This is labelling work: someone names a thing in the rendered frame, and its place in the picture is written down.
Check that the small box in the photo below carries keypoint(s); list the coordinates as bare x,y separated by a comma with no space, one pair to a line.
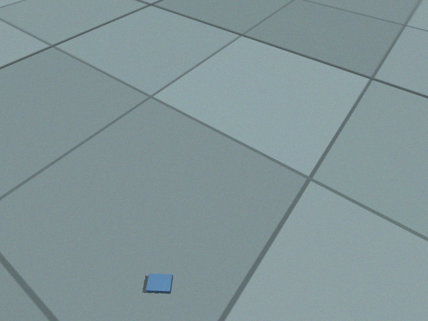
159,283

